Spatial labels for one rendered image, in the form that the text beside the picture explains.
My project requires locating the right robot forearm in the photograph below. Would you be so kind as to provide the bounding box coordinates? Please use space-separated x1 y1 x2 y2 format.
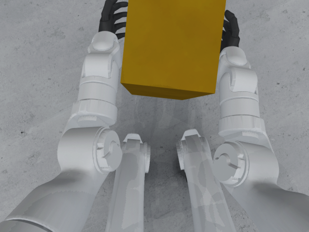
217 46 274 153

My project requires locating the robot right shin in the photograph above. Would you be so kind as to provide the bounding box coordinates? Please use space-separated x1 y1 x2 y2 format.
181 129 211 152

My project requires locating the robot right upper arm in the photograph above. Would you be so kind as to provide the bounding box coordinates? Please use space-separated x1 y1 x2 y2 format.
211 140 309 232

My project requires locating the left robot forearm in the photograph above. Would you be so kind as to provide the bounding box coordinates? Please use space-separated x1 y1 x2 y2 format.
62 31 122 136

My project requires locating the robot left upper arm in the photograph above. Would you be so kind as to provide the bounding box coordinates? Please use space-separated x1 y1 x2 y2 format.
0 126 123 232

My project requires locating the robot right hand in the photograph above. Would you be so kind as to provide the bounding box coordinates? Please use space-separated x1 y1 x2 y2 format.
220 10 240 52

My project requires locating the robot left hand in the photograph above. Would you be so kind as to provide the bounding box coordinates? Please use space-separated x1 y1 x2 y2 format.
98 0 128 40

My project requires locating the carton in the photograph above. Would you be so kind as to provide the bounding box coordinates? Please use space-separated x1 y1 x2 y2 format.
120 0 226 100

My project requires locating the robot right thigh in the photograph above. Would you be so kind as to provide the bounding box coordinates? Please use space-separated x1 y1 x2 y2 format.
176 134 236 232

